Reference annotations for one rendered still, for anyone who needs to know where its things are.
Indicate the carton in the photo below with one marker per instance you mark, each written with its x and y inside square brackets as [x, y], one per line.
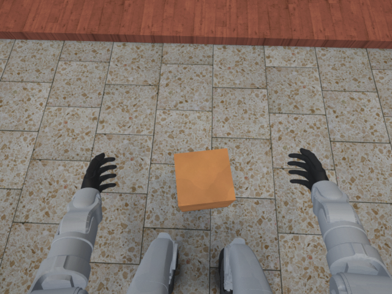
[204, 180]

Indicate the robot right forearm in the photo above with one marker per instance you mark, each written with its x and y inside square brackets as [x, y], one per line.
[347, 244]

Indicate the robot left forearm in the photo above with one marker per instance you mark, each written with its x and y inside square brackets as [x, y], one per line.
[67, 264]

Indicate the robot right hand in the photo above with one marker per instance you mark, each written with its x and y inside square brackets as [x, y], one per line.
[314, 170]

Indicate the robot left hand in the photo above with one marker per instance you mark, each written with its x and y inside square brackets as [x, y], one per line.
[92, 177]

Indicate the right robot upper arm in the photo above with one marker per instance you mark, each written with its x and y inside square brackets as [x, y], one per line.
[354, 283]

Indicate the robot right thigh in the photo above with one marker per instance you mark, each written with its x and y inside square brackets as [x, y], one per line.
[247, 273]

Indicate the robot right foot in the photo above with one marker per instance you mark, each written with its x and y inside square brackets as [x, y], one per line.
[221, 273]

